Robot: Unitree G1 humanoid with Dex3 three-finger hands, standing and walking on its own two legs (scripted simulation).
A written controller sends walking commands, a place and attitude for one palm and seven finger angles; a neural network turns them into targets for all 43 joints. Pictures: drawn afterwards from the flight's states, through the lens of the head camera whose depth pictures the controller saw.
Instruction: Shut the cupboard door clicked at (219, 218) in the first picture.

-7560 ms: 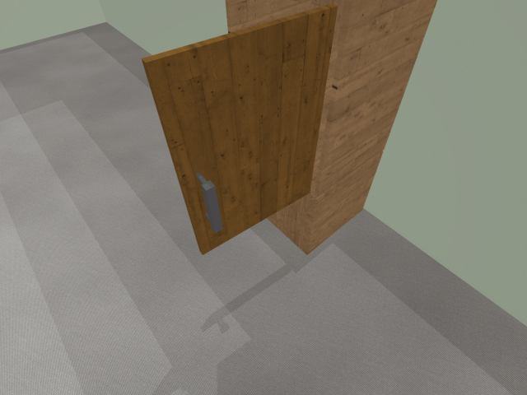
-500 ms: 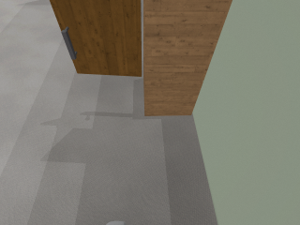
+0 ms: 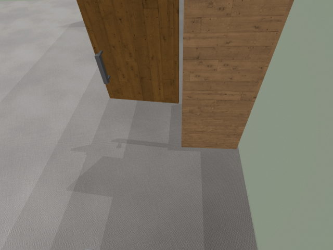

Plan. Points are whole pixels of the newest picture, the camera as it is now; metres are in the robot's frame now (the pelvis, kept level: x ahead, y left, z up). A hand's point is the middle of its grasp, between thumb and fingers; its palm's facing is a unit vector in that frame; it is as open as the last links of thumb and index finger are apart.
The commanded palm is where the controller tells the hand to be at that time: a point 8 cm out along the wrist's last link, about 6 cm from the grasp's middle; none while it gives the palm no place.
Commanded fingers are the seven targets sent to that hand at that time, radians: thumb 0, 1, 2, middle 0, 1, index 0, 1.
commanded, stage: take the last steps up to it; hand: left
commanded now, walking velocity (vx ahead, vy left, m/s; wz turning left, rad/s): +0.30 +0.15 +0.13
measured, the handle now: (103, 67) +0.95 +0.38 -0.10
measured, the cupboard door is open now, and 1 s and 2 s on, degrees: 85 85 85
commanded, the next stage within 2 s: come to a stop and stand still in 1.04 s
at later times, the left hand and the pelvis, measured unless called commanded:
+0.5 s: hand out of the picture +0.08 +0.27 -0.18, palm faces +0.16 -0.97 -0.18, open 7.3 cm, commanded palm none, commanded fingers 0.00 0.90 0.90 -0.20 -0.30 -0.20 -0.30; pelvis +0.17 +0.10 -0.01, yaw +3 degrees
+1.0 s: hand (94, 161) +0.42 +0.29 -0.14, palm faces +0.06 -0.97 -0.22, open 7.3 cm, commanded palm none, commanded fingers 0.00 0.90 0.90 -0.20 -0.30 -0.20 -0.30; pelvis +0.34 +0.11 +0.01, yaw +1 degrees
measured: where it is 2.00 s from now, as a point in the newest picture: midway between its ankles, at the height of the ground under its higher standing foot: (154, 222)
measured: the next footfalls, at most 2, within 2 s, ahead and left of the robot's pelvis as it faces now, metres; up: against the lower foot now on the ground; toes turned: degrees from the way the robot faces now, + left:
left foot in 0.40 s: +0.26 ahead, +0.20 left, +0.00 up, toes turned +10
right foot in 0.84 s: +0.39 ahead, +0.02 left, +0.00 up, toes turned -8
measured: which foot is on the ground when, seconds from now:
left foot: up 0.00-0.38, down 0.40-0.86, up 0.88-1.00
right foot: down 0.00-0.40, up 0.42-0.82, down 0.84-1.00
